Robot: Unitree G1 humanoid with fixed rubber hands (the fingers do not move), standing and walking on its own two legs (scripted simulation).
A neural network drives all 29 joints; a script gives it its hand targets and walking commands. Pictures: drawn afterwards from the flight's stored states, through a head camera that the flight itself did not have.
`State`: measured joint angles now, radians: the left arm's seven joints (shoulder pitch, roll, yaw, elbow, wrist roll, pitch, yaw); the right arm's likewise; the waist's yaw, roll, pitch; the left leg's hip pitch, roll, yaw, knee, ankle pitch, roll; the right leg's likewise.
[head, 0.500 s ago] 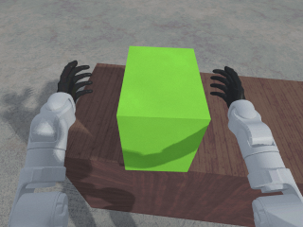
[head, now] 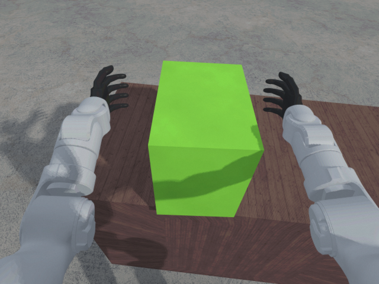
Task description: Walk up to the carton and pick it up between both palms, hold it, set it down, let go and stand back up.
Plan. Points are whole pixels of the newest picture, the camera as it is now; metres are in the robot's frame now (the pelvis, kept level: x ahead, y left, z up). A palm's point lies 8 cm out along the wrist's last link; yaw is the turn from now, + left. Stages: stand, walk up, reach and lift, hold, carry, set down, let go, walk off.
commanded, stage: reach and lift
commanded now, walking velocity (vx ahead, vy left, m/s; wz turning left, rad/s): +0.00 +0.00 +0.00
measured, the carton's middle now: (199, 140) +0.45 -0.01 +0.03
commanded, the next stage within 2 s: none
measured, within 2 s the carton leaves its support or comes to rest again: neither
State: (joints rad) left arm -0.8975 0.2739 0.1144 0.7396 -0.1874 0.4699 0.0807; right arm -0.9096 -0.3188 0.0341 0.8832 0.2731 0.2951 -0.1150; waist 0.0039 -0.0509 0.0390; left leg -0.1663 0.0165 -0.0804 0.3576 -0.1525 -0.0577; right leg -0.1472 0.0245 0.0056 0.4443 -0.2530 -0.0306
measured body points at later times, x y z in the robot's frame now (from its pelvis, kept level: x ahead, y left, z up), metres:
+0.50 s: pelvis +0.00 +0.01 +0.00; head +0.02 +0.03 +0.45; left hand +0.43 +0.21 +0.07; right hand +0.43 -0.18 +0.10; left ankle +0.03 +0.16 -0.74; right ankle -0.01 -0.09 -0.74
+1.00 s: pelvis +0.01 +0.01 -0.01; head +0.06 +0.03 +0.44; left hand +0.44 +0.18 +0.06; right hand +0.44 -0.16 +0.07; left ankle +0.03 +0.16 -0.74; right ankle -0.01 -0.09 -0.74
